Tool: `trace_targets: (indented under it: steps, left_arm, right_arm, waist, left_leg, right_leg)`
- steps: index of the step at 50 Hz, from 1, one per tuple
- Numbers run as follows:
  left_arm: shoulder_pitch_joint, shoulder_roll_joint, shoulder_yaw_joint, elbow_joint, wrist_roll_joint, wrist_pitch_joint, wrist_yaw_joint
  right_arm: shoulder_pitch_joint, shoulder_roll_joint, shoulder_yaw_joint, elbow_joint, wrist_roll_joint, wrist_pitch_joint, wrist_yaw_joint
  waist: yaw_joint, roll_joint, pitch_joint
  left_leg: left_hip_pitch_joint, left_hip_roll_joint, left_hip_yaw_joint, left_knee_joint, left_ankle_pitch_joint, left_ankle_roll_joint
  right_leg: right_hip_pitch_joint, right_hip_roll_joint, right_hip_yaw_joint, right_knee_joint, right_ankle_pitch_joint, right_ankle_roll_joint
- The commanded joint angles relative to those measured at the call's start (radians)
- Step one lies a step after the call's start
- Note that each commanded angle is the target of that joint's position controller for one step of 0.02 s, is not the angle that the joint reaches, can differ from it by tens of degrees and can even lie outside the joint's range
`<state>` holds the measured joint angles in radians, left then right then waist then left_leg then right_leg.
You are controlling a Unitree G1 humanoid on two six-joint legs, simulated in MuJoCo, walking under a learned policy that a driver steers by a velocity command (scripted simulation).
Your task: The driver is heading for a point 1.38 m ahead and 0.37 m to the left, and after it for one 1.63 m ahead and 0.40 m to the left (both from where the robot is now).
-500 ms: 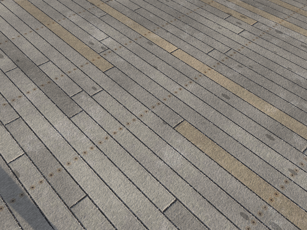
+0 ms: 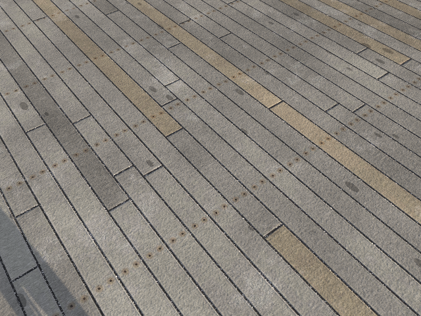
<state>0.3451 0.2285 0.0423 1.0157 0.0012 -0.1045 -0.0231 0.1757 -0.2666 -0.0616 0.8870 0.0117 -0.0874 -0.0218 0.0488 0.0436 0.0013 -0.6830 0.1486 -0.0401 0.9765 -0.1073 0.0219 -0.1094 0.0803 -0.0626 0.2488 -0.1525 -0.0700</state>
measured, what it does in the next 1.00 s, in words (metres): walks ahead: left foot, then right foot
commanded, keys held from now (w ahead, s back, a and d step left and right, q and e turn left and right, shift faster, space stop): w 0.70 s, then w+q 0.30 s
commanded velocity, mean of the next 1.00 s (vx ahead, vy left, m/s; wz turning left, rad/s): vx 0.50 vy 0.00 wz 0.08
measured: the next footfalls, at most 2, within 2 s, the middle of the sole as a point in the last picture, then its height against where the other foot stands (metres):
left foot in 0.28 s outside the picture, level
right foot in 0.82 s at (261, 274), level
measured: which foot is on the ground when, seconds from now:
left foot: up 0.00-0.26, down 0.28-0.82, up 0.84-1.00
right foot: down 0.00-0.28, up 0.30-0.80, down 0.82-1.00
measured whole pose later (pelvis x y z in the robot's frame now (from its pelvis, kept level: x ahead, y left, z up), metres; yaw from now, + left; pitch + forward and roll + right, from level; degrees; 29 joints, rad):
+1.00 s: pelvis +0.57 +0.00 -0.01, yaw +6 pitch +1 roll -1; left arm 0.19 0.24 0.06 0.92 0.01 -0.11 -0.02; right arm 0.30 -0.27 -0.07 0.93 0.04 -0.07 -0.02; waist 0.01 0.04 0.03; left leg -0.49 0.07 -0.05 1.16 -0.33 0.05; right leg -0.27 0.01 -0.13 0.40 -0.15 -0.05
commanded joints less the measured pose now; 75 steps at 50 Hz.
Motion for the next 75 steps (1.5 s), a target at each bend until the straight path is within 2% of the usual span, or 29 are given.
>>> trace_targets:
  steps: [1, 9, 11, 13, 14, 15, 16, 17, 19, 25, 31, 37, 39, 41, 42, 43, 44, 45, 47, 49, 63, 66, 68, 69, 70, 71, 72, 73, 75]
  left_arm:
    - [-0.029, 0.146, 0.022, -0.059, -0.005, -0.01, 0.021]
    - [0.108, 0.173, 0.033, -0.007, -0.022, 0.023, 0.034]
    - [0.087, 0.188, 0.039, -0.012, -0.021, 0.033, 0.036]
    - [0.048, 0.179, 0.034, -0.028, -0.012, 0.044, 0.034]
    - [0.054, 0.144, 0.016, -0.055, 0.004, 0.042, 0.033]
    - [0.192, -0.011, -0.028, -0.057, -0.001, 0.018, 0.019]
    - [0.138, 0.096, -0.006, -0.042, -0.028, -0.009, 0.015]
    - [0.03, 0.164, 0.013, -0.079, -0.051, -0.025, 0.013]
    - [-0.067, 0.153, 0.021, -0.096, -0.03, -0.023, 0.027]
    - [-0.1, 0.089, 0.026, -0.119, -0.01, 0.029, 0.033]
    - [-0.317, 0.065, 0.018, -0.182, -0.012, 0.017, 0.017]
    - [-0.449, 0.085, 0.016, -0.247, -0.021, 0.0, -0.013]
    - [-0.388, 0.117, 0.029, -0.239, -0.021, -0.01, -0.016]
    - [-0.117, 0.198, 0.072, -0.163, -0.016, -0.017, -0.004]
    - [0.071, 0.282, 0.092, -0.135, 0.0, -0.014, 0.009]
    - [0.099, 0.313, 0.096, -0.113, 0.004, -0.007, 0.001]
    - [0.064, 0.202, 0.068, -0.128, -0.002, -0.009, 0.002]
    - [-0.02, 0.156, 0.053, -0.143, -0.007, -0.011, 0.006]
    - [-0.141, 0.108, 0.039, -0.152, 0.001, -0.016, 0.003]
    - [-0.167, 0.095, 0.039, -0.14, 0.014, -0.021, 0.004]
    - [-0.027, 0.191, 0.072, -0.086, -0.009, 0.019, 0.047]
    - [-0.051, 0.228, 0.082, -0.096, -0.021, 0.039, 0.049]
    - [-0.089, 0.254, 0.087, -0.111, -0.029, 0.054, 0.053]
    - [-0.097, 0.245, 0.081, -0.12, -0.028, 0.054, 0.054]
    - [-0.057, 0.136, 0.051, -0.161, 0.011, 0.04, 0.049]
    - [-0.036, 0.082, 0.025, -0.202, -0.003, -0.006, 0.035]
    - [-0.172, 0.164, 0.044, -0.23, -0.046, -0.037, 0.023]
    - [-0.203, 0.165, 0.043, -0.241, -0.055, -0.052, 0.019]
    - [-0.179, 0.173, 0.057, -0.213, -0.011, -0.046, 0.034]
  right_arm:
    - [-0.029, -0.029, -0.006, -0.054, -0.004, -0.008, 0.008]
    - [-0.248, -0.035, 0.009, -0.142, 0.011, -0.026, 0.056]
    - [-0.201, -0.065, -0.001, -0.142, 0.012, -0.031, 0.062]
    - [0.044, -0.137, -0.04, -0.074, 0.011, -0.031, 0.054]
    - [0.239, -0.214, -0.062, -0.034, -0.002, -0.028, 0.044]
    - [0.308, -0.287, -0.077, -0.005, -0.011, -0.024, 0.051]
    - [0.297, -0.177, -0.047, -0.01, -0.005, -0.024, 0.051]
    - [0.198, -0.134, -0.032, -0.028, -0.002, -0.026, 0.047]
    - [0.06, -0.08, -0.013, -0.054, -0.014, -0.027, 0.052]
    - [0.109, -0.101, -0.019, -0.005, -0.014, -0.035, 0.041]
    - [0.193, -0.123, -0.021, 0.033, -0.003, -0.02, 0.019]
    - [0.272, -0.132, -0.029, 0.084, 0.009, 0.006, 0.01]
    - [0.247, -0.151, -0.036, 0.079, 0.011, 0.015, 0.007]
    - [0.204, -0.13, -0.025, 0.058, 0.004, 0.021, 0.007]
    - [0.209, -0.083, -0.005, 0.025, -0.017, 0.019, 0.007]
    - [0.353, 0.048, 0.027, 0.032, 0.006, 0.0, 0.014]
    - [0.286, -0.081, -0.003, 0.044, 0.033, -0.012, 0.013]
    - [0.201, -0.123, -0.018, 0.015, 0.044, -0.017, 0.011]
    - [0.147, -0.097, -0.027, 0.009, 0.025, -0.005, -0.001]
    - [0.189, -0.045, -0.027, 0.01, 0.026, 0.021, 0.005]
    - [-0.178, -0.014, -0.013, -0.168, 0.011, 0.044, 0.067]
    - [-0.156, -0.049, -0.028, -0.199, 0.014, 0.048, 0.081]
    - [0.027, -0.115, -0.065, -0.167, 0.02, 0.052, 0.079]
    - [0.194, -0.183, -0.102, -0.123, 0.021, 0.055, 0.063]
    - [0.262, -0.296, -0.13, -0.103, 0.02, 0.062, 0.041]
    - [0.24, -0.312, -0.117, -0.14, 0.007, 0.041, 0.05]
    - [0.241, -0.218, -0.089, -0.137, 0.0, 0.027, 0.059]
    - [0.193, -0.179, -0.078, -0.138, 0.003, 0.016, 0.059]
    - [0.062, -0.118, -0.057, -0.171, 0.002, 0.01, 0.055]
  waist:
    - [-0.028, -0.086, 0.067]
    - [0.025, -0.086, 0.104]
    - [-0.015, -0.109, 0.066]
    - [-0.144, -0.116, -0.09]
    - [-0.206, -0.023, -0.247]
    - [-0.132, 0.254, -0.386]
    - [-0.164, 0.166, -0.379]
    - [-0.149, 0.116, -0.214]
    - [-0.09, -0.028, -0.067]
    - [-0.036, -0.002, 0.013]
    - [-0.095, 0.01, 0.058]
    - [-0.114, 0.015, 0.097]
    - [-0.068, 0.037, 0.06]
    - [0.064, 0.029, -0.111]
    - [0.116, -0.103, -0.282]
    - [0.039, -0.375, -0.408]
    - [0.068, -0.246, -0.327]
    - [0.055, -0.198, -0.188]
    - [-0.005, -0.103, -0.061]
    - [-0.051, -0.142, -0.035]
    - [0.027, -0.074, 0.113]
    - [-0.021, -0.116, 0.062]
    - [-0.138, -0.135, -0.047]
    - [-0.22, -0.095, -0.134]
    - [-0.177, 0.131, -0.199]
    - [-0.118, 0.181, -0.349]
    - [-0.171, 0.054, -0.283]
    - [-0.144, 0.031, -0.169]
    - [-0.059, -0.04, -0.075]
  left_leg:
    - [-0.012, 0.002, 0.003, -0.191, 0.169, -0.01]
    - [-0.018, -0.061, 0.032, -0.452, 0.138, 0.023]
    - [0.081, -0.092, 0.054, -0.475, 0.06, 0.05]
    - [0.436, -0.152, 0.103, -0.49, 0.056, 0.1]
    - [0.764, 0.02, -0.092, -0.461, 0.063, 0.167]
    - [1.113, 0.253, -0.597, -0.58, -0.128, 0.339]
    - [1.102, 0.243, -0.695, -0.669, -0.22, 0.315]
    - [0.964, 0.209, -0.527, -0.68, -0.16, 0.258]
    - [0.678, 0.126, -0.297, -0.74, 0.055, 0.209]
    - [0.532, 0.073, -0.109, -0.85, 0.206, 0.222]
    - [0.564, 0.033, -0.017, -0.88, 0.133, 0.176]
    - [0.738, 0.109, -0.053, -0.791, 0.179, 0.164]
    - [0.752, 0.116, -0.075, -0.718, 0.301, 0.148]
    - [0.634, 0.028, -0.025, -0.422, 0.468, 0.1]
    - [0.409, -0.059, 0.03, -0.089, 0.146, 0.058]
    - [0.059, -0.206, -0.006, 0.208, -0.474, 0.012]
    - [-0.028, -0.149, -0.112, 0.32, -0.473, 0.022]
    - [-0.075, -0.105, -0.089, 0.328, -0.376, 0.033]
    - [0.009, -0.031, -0.07, 0.247, -0.229, 0.029]
    - [0.093, 0.003, -0.072, 0.207, -0.179, 0.028]
    - [-0.055, -0.035, 0.072, -0.3, 0.098, 0.038]
    - [0.063, -0.105, 0.145, -0.325, -0.037, 0.085]
    - [0.316, -0.192, 0.191, -0.359, -0.083, 0.137]
    - [0.593, -0.212, 0.145, -0.429, -0.023, 0.178]
    - [0.9, 0.021, -0.263, -0.458, -0.058, 0.282]
    - [1.081, 0.192, -0.803, -0.644, -0.208, 0.441]
    - [1.061, 0.172, -0.719, -0.701, -0.188, 0.371]
    - [0.936, 0.139, -0.56, -0.694, -0.108, 0.33]
    - [0.665, 0.061, -0.367, -0.707, 0.083, 0.275]
  right_leg:
    - [-0.062, -0.264, 0.169, -0.163, 0.142, -0.149]
    - [0.178, -0.336, 0.151, -0.076, 0.197, -0.12]
    - [0.214, -0.346, 0.145, -0.001, 0.366, -0.1]
    - [0.152, -0.274, 0.086, 0.289, 0.65, -0.058]
    - [-0.063, -0.212, 0.041, 0.605, 0.412, -0.023]
    - [-0.475, -0.013, 0.057, 0.964, -0.283, 0.041]
    - [-0.592, -0.05, 0.197, 1.09, -0.407, 0.023]
    - [-0.656, -0.105, 0.18, 1.104, -0.33, 0.005]
    - [-0.576, -0.19, 0.138, 0.993, -0.175, 0.008]
    - [-0.556, -0.237, 0.119, 0.759, -0.013, 0.05]
    - [-0.546, -0.191, 0.074, 0.406, 0.265, 0.059]
    - [-0.564, -0.162, 0.083, 0.267, 0.166, 0.023]
    - [-0.447, -0.131, 0.068, 0.238, 0.097, 0.007]
    - [-0.037, -0.112, 0.051, 0.238, 0.116, -0.04]
    - [0.282, -0.324, 0.281, 0.26, 0.106, -0.102]
    - [0.55, -0.52, 0.72, 0.124, -0.089, -0.236]
    - [0.47, -0.483, 0.708, 0.07, -0.186, -0.192]
    - [0.334, -0.458, 0.545, 0.051, -0.149, -0.142]
    - [0.082, -0.391, 0.345, -0.024, -0.018, -0.107]
    - [-0.016, -0.364, 0.23, -0.076, 0.051, -0.108]
    - [0.173, -0.377, -0.131, -0.085, 0.283, -0.076]
    - [0.232, -0.389, -0.172, 0.057, 0.661, -0.048]
    - [0.201, -0.364, -0.2, 0.332, 0.894, -0.018]
    - [0.053, -0.323, -0.211, 0.579, 0.755, 0.025]
    - [-0.328, -0.208, -0.201, 0.938, 0.056, 0.082]
    - [-0.587, -0.037, 0.05, 1.158, -0.469, 0.1]
    - [-0.702, -0.091, 0.153, 1.183, -0.4, 0.072]
    - [-0.723, -0.134, 0.142, 1.113, -0.305, 0.046]
    - [-0.58, -0.203, 0.146, 0.954, -0.189, 0.05]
